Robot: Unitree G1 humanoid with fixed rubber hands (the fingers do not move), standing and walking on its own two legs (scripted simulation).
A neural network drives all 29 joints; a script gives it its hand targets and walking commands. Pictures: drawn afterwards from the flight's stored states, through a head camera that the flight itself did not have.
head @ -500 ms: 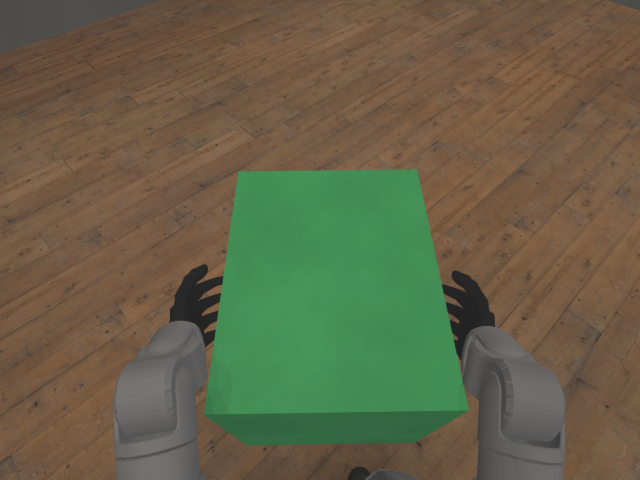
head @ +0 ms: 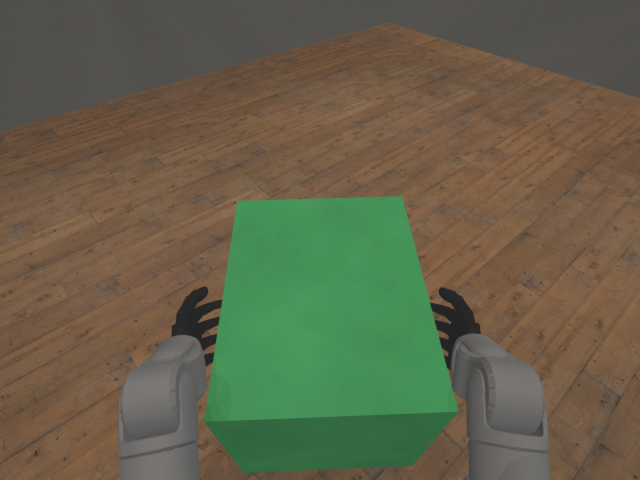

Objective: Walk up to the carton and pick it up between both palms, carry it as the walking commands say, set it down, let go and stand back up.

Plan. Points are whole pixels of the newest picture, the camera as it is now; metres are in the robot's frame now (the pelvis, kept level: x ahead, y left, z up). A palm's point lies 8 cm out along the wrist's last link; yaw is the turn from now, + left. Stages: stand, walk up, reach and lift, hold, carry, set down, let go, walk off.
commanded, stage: carry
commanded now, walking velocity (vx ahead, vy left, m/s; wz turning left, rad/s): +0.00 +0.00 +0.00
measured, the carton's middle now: (324, 332) +0.31 +0.01 +0.01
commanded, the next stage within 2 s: hold in 1.68 s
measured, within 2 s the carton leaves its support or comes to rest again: neither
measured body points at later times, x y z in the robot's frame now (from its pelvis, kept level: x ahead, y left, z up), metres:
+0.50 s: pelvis -0.04 -0.01 +0.00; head -0.06 -0.01 +0.45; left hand +0.24 +0.16 +0.05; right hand +0.24 -0.17 +0.04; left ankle -0.07 +0.08 -0.73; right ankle +0.05 -0.12 -0.73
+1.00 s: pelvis -0.05 -0.02 +0.00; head -0.08 -0.02 +0.45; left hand +0.23 +0.15 +0.03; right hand +0.23 -0.18 +0.03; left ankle -0.07 +0.08 -0.73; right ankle +0.05 -0.12 -0.73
